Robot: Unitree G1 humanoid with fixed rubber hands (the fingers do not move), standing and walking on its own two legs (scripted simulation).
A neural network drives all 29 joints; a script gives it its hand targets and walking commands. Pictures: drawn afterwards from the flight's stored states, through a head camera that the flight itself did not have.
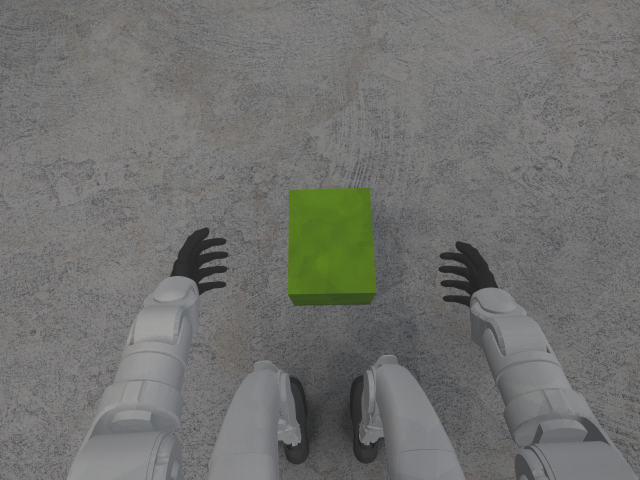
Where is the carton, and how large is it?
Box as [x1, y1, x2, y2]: [288, 188, 375, 305]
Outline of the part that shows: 369,188 289,190 288,294 294,305 367,304 370,302 375,293 375,279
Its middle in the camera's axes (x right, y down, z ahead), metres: +0.04 +0.01 +1.05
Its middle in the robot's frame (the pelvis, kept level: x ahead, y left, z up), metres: +0.56 +0.00 -0.60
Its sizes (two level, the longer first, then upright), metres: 0.281 0.214 0.171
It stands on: the floor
